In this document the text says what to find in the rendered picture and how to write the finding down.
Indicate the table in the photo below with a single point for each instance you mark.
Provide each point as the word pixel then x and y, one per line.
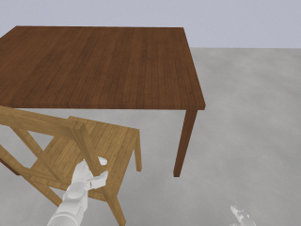
pixel 101 67

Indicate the chair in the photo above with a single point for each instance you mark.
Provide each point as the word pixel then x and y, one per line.
pixel 74 139

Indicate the left robot forearm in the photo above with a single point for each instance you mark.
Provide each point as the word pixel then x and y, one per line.
pixel 74 203

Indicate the robot right hand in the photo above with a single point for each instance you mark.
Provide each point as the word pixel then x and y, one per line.
pixel 242 216

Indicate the robot left hand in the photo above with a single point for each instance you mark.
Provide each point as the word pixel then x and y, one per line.
pixel 83 174

